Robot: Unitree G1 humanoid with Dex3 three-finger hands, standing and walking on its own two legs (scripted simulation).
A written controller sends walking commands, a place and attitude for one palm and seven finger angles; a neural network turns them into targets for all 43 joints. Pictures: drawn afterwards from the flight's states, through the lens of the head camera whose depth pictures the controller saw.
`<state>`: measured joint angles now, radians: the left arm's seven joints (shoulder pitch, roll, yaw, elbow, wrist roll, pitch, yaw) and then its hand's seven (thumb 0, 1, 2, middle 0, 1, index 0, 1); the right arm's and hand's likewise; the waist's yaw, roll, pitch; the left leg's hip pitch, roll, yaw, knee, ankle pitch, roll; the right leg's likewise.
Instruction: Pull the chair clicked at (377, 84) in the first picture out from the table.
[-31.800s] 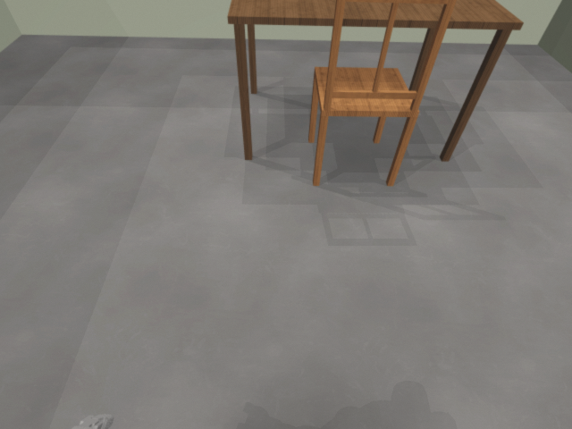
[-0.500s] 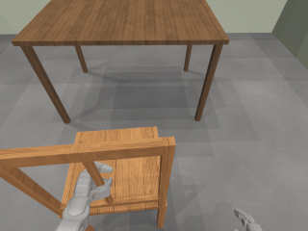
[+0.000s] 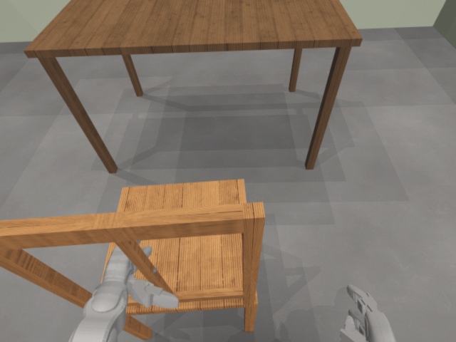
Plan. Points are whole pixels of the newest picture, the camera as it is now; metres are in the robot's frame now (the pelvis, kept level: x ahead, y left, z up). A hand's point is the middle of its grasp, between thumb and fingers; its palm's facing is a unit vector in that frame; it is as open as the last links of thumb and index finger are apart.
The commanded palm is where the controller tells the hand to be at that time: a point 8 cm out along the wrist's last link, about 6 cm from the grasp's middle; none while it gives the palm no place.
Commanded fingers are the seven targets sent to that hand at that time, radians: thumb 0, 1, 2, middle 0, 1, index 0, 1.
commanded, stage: open the thumb and straighten the fingers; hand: left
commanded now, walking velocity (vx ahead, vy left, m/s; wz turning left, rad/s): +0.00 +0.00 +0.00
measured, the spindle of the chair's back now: (150, 272) +0.26 +0.16 -0.05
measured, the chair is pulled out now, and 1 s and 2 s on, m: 0.60 0.60 0.60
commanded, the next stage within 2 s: draw the fingers out of the gap in 0.10 s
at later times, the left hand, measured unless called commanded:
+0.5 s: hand (144, 309) +0.19 +0.16 -0.04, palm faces +0.04 -0.98 -0.21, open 17.4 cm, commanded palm +0.17 +0.21 -0.01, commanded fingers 0.00 -0.55 0.20 0.00 0.00 0.00 0.00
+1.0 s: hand out of the picture +0.12 +0.16 -0.04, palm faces +0.05 -0.98 -0.19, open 17.5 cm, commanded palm +0.09 +0.21 -0.01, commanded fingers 0.00 -0.55 0.20 0.00 0.00 0.00 0.00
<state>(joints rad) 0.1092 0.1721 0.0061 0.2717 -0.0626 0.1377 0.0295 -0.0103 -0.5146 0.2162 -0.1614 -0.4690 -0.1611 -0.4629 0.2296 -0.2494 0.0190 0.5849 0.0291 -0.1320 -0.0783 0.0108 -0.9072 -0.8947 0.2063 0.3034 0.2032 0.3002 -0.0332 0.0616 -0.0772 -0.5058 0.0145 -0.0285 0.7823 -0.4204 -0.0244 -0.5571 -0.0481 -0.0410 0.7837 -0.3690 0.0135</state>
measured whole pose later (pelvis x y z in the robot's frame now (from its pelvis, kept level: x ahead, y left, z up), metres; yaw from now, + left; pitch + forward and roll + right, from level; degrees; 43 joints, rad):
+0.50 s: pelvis +0.01 +0.00 -0.01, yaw +1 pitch +10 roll -1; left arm 0.46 0.19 -0.04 -0.06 -0.04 0.17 0.06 -0.01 -0.53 0.21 -0.01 -0.01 -0.01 0.00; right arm 0.25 -0.24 0.00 0.53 0.03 -0.16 -0.10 0.01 -0.91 -0.89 0.21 0.30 0.20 0.30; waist -0.03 0.06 -0.12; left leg -0.57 0.01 -0.05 0.88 -0.48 -0.02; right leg -0.61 -0.05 -0.06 0.86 -0.42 0.02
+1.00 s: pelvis +0.00 +0.01 -0.03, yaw +2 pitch +10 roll -1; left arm 0.74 0.19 -0.09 -0.28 -0.02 0.16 0.05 -0.01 -0.53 0.21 -0.01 0.00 0.00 0.00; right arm 0.24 -0.21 0.00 0.49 0.03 -0.16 -0.12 0.01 -0.91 -0.89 0.21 0.30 0.20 0.30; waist -0.01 0.06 -0.16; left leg -0.65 0.01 -0.07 0.99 -0.51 -0.02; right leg -0.66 -0.06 -0.08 0.94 -0.45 0.02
